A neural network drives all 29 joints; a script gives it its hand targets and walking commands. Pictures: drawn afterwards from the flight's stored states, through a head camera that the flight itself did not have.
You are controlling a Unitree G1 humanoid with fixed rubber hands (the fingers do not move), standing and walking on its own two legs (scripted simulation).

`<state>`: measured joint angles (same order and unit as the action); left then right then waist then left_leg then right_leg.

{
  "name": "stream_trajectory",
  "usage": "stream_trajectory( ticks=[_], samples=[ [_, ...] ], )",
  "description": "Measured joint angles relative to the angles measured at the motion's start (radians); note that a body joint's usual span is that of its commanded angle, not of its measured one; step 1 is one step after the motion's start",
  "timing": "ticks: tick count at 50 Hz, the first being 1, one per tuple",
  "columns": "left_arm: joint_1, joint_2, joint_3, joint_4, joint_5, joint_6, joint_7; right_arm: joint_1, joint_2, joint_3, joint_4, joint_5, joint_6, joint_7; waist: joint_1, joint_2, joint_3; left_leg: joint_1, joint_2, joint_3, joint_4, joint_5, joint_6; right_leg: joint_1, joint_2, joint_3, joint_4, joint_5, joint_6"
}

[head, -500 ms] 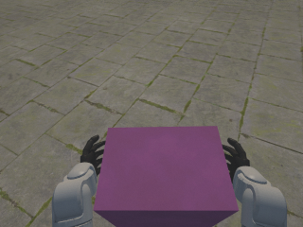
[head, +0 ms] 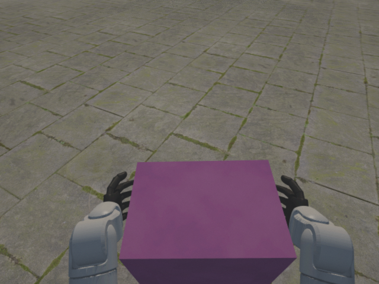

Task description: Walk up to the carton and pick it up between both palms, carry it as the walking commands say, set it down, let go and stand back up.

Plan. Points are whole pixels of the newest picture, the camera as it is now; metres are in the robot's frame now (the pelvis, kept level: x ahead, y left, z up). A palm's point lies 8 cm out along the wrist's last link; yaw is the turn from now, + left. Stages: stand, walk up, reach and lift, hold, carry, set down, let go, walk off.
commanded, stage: carry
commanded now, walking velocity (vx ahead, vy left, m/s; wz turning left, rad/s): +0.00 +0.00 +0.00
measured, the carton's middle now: (203, 231) +0.24 +0.00 +0.02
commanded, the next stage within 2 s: none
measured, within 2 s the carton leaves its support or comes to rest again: neither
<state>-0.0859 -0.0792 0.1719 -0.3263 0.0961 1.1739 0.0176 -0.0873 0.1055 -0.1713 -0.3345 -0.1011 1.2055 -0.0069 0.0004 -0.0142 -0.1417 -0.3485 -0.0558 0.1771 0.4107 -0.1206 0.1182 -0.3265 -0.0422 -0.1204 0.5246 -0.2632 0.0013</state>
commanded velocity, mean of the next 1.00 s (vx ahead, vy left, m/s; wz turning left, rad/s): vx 0.00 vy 0.00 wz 0.00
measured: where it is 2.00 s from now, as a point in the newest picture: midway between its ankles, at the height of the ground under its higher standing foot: outside the picture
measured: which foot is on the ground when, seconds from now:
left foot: down 0.00-1.00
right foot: down 0.00-1.00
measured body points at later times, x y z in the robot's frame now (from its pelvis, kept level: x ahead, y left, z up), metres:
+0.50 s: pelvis +0.02 -0.02 +0.00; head -0.02 -0.02 +0.45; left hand +0.27 +0.16 +0.08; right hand +0.28 -0.19 +0.08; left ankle +0.07 +0.04 -0.74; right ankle +0.02 -0.11 -0.74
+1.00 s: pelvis +0.05 -0.04 +0.00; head +0.02 -0.04 +0.45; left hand +0.30 +0.14 +0.07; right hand +0.32 -0.21 +0.07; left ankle +0.07 +0.04 -0.73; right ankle +0.02 -0.12 -0.73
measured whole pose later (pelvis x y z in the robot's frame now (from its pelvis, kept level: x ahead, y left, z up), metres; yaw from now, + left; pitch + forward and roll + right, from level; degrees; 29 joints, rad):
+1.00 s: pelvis +0.05 -0.04 +0.00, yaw +1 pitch +3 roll +0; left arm -0.05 -0.10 0.18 -0.34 0.10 1.15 0.03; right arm -0.09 0.09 -0.17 -0.31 -0.08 1.18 -0.01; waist -0.01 0.00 -0.14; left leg -0.32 -0.02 0.13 0.50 -0.23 0.06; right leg -0.24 0.00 -0.16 0.51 -0.32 -0.06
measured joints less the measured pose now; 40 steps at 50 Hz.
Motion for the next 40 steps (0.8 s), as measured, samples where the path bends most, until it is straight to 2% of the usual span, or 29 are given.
stream_trajectory(
  ticks=[10,21,40],
  samples=[
    [0.009,-0.011,-0.003,-0.004,0.006,-0.002,0.004,0.004,-0.014,0.003,0.002,0.013,-0.001,-0.002,-0.006,0.005,0.01,-0.004,0.003,-0.004,0.017,-0.007,-0.004,0.004,0.002,-0.006,-0.002,0.029,-0.014],
    [0.016,-0.014,-0.001,-0.017,0.002,-0.001,0.009,-0.004,-0.017,0.004,0.002,0.019,0.003,-0.003,0.004,0.017,0.009,-0.013,0.024,-0.024,0.055,-0.034,-0.015,0.021,0.023,-0.025,-0.01,0.013,-0.034],
    [0.023,-0.022,0.006,-0.015,0.004,-0.007,0.014,-0.009,-0.017,0.001,0.019,0.025,-0.005,-0.005,-0.01,0.013,0.002,0.014,0.035,-0.044,0.077,-0.085,-0.043,0.066,0.037,-0.039,-0.019,-0.032,-0.053]
  ],
)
